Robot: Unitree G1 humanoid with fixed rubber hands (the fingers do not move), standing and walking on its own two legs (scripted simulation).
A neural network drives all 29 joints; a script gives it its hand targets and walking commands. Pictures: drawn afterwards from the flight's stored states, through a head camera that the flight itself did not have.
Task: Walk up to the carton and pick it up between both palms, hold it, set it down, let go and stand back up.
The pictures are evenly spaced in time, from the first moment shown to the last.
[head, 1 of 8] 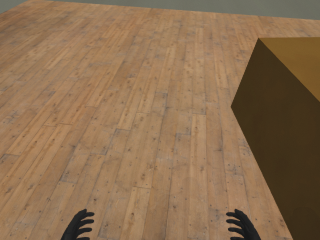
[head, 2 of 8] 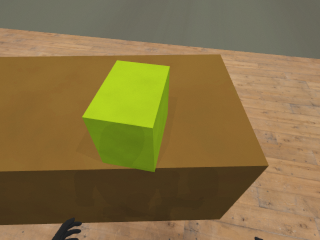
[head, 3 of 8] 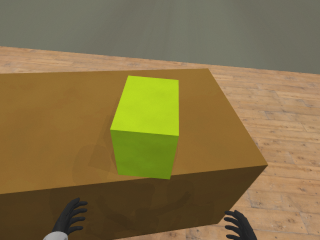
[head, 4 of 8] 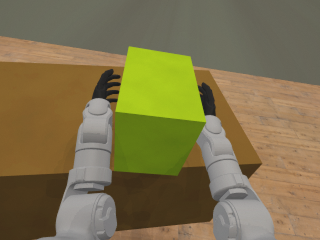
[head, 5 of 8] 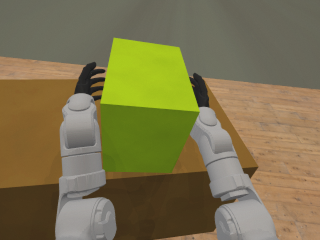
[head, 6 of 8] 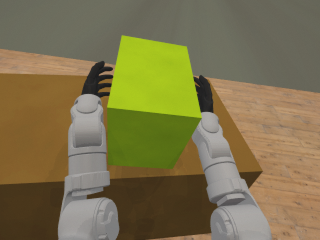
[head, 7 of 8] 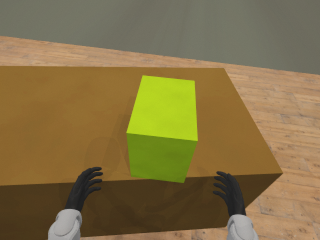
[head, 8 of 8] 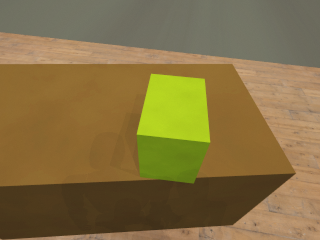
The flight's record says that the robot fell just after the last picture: no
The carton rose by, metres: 0.18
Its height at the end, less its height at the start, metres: +0.00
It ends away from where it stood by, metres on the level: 0.01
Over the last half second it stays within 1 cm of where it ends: yes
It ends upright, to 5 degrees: yes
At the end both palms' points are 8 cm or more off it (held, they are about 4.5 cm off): yes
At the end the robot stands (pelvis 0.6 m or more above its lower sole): yes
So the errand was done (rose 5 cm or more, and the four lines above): yes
